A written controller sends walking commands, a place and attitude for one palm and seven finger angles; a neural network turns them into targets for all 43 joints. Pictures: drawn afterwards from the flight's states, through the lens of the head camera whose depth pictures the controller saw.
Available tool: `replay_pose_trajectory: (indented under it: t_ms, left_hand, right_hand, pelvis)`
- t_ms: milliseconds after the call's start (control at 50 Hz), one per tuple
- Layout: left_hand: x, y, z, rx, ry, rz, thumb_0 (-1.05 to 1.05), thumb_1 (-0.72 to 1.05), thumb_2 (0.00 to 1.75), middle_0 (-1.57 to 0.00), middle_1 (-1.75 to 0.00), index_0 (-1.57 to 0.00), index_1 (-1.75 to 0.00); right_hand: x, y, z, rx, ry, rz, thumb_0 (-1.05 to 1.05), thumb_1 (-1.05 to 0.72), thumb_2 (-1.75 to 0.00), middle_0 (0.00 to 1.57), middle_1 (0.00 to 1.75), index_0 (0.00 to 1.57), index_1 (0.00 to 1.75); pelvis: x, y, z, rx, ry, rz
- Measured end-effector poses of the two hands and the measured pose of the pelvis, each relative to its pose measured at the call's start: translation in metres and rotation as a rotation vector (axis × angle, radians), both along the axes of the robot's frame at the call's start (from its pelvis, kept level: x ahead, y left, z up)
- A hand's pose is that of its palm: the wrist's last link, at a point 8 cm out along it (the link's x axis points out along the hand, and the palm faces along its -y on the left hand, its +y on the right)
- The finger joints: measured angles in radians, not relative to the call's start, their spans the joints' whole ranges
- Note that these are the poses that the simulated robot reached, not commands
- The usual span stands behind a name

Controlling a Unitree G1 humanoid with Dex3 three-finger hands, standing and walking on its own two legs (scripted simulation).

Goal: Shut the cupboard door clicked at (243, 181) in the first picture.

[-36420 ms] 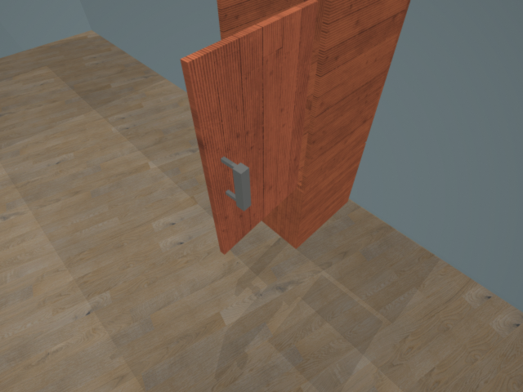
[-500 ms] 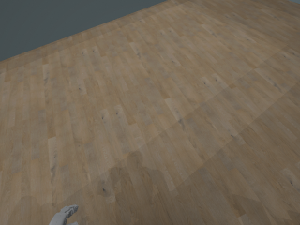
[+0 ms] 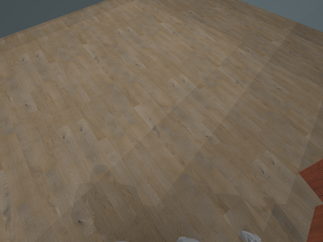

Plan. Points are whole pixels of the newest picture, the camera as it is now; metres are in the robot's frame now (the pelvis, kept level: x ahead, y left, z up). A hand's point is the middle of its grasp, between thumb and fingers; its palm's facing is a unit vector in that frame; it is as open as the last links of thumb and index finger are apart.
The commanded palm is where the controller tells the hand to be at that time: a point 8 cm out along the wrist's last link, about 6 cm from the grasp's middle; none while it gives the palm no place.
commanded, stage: turn to face it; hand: left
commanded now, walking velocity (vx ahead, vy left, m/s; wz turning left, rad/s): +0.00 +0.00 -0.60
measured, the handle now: out of the picture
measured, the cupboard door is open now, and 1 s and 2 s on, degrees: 61 61 61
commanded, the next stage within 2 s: take the last steps up to it in 1.76 s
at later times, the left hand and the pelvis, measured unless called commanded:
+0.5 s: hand (121, 224) +0.18 +0.12 -0.14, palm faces -0.31 -0.91 -0.28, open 7.4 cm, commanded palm none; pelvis +0.00 -0.04 +0.00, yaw -18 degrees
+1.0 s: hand (118, 207) +0.22 +0.14 -0.17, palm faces -0.52 -0.82 -0.21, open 7.4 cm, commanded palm none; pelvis +0.04 -0.01 +0.01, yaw -36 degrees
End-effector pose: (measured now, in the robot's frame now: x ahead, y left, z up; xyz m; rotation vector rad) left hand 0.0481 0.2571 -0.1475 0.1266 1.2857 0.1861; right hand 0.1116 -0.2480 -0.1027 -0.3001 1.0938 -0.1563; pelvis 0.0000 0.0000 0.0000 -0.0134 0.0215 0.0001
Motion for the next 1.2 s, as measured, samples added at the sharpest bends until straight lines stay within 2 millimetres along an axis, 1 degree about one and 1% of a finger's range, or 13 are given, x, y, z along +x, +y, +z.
replay_pose_trajectory:
  t_ms: [100, 200, 280, 360, 420, 500, 640, 760, 860, 960, 1040, 1120, 1200]
  left_hand:
    - [0.023, 0.013, 0.011, 0.008, -0.001, -0.069, 0.01, 0.91, 0.89, -0.20, -0.30, -0.20, -0.30]
    - [0.055, 0.008, 0.019, 0.027, -0.016, -0.154, 0.01, 0.91, 0.90, -0.20, -0.30, -0.20, -0.30]
    - [0.088, -0.014, 0.024, 0.040, -0.050, -0.244, 0.01, 0.91, 0.90, -0.20, -0.30, -0.20, -0.30]
    - [0.122, -0.050, 0.028, 0.060, -0.121, -0.341, 0.01, 0.91, 0.90, -0.20, -0.30, -0.20, -0.30]
    - [0.135, -0.074, 0.031, 0.074, -0.167, -0.394, 0.00, 0.91, 0.90, -0.20, -0.30, -0.20, -0.30]
    - [0.135, -0.094, 0.040, 0.070, -0.152, -0.428, 0.00, 0.91, 0.89, -0.20, -0.30, -0.20, -0.30]
    - [0.133, -0.109, 0.034, 0.030, -0.097, -0.484, 0.00, 0.90, 0.89, -0.20, -0.30, -0.20, -0.30]
    - [0.139, -0.096, 0.018, 0.005, -0.046, -0.508, 0.00, 0.90, 0.89, -0.21, -0.30, -0.20, -0.30]
    - [0.160, -0.076, -0.001, 0.000, -0.007, -0.537, 0.00, 0.90, 0.89, -0.21, -0.30, -0.20, -0.30]
    - [0.186, -0.072, 0.008, 0.008, 0.000, -0.608, 0.01, 0.91, 0.89, -0.20, -0.30, -0.20, -0.30]
    - [0.206, -0.081, 0.017, 0.018, -0.014, -0.665, 0.01, 0.91, 0.89, -0.20, -0.30, -0.20, -0.30]
    - [0.224, -0.106, 0.022, 0.026, -0.035, -0.740, 0.01, 0.91, 0.90, -0.20, -0.30, -0.20, -0.30]
    - [0.238, -0.147, 0.027, 0.029, -0.079, -0.835, 0.01, 0.91, 0.90, -0.20, -0.30, -0.20, -0.30]
  right_hand:
    - [-0.029, 0.007, 0.006, 0.006, 0.035, -0.066, 0.01, -0.90, -0.90, 0.20, 0.30, 0.20, 0.30]
    - [-0.066, 0.001, -0.001, 0.029, 0.080, -0.169, 0.01, -0.90, -0.90, 0.20, 0.30, 0.21, 0.30]
    - [-0.102, -0.013, -0.013, 0.055, 0.126, -0.264, 0.01, -0.90, -0.90, 0.21, 0.30, 0.21, 0.30]
    - [-0.138, -0.035, -0.036, 0.088, 0.168, -0.357, 0.01, -0.90, -0.90, 0.21, 0.30, 0.21, 0.30]
    - [-0.156, -0.051, -0.049, 0.094, 0.201, -0.417, 0.01, -0.90, -0.90, 0.20, 0.30, 0.20, 0.30]
    - [-0.158, -0.062, -0.040, 0.093, 0.188, -0.461, 0.01, -0.91, -0.90, 0.20, 0.30, 0.20, 0.30]
    - [-0.138, -0.068, -0.019, 0.079, 0.099, -0.492, 0.01, -0.91, -0.90, 0.20, 0.30, 0.20, 0.30]
    - [-0.113, -0.060, -0.008, 0.041, 0.032, -0.518, 0.01, -0.91, -0.90, 0.20, 0.30, 0.20, 0.30]
    - [-0.105, -0.041, -0.002, -0.003, -0.012, -0.542, 0.01, -0.91, -0.90, 0.20, 0.30, 0.20, 0.30]
    - [-0.123, -0.019, 0.007, 0.003, 0.018, -0.595, 0.01, -0.91, -0.90, 0.20, 0.30, 0.20, 0.30]
    - [-0.147, -0.005, 0.005, 0.027, 0.050, -0.667, 0.01, -0.90, -0.90, 0.20, 0.30, 0.21, 0.30]
    - [-0.180, 0.005, -0.003, 0.061, 0.087, -0.756, 0.01, -0.90, -0.90, 0.21, 0.30, 0.21, 0.30]
    - [-0.219, 0.011, -0.019, 0.103, 0.121, -0.853, 0.01, -0.90, -0.90, 0.21, 0.30, 0.21, 0.30]
  pelvis:
    - [0.002, 0.006, 0.010, -0.027, -0.004, -0.065]
    - [0.003, 0.003, 0.011, -0.029, -0.003, -0.136]
    - [0.003, -0.007, 0.008, -0.021, -0.005, -0.191]
    - [0.004, -0.026, -0.005, 0.002, -0.010, -0.244]
    - [0.003, -0.035, -0.010, 0.000, -0.016, -0.277]
    - [0.004, -0.041, 0.001, 0.017, -0.013, -0.320]
    - [0.009, -0.044, 0.010, 0.027, -0.001, -0.396]
    - [0.022, -0.029, 0.006, 0.013, 0.006, -0.464]
    - [0.035, -0.013, -0.002, 0.000, 0.004, -0.531]
    - [0.041, -0.007, 0.008, -0.026, 0.001, -0.602]
    - [0.043, -0.007, 0.012, -0.034, 0.004, -0.654]
    - [0.041, -0.012, 0.011, -0.031, 0.002, -0.710]
    - [0.035, -0.023, 0.005, -0.019, -0.005, -0.768]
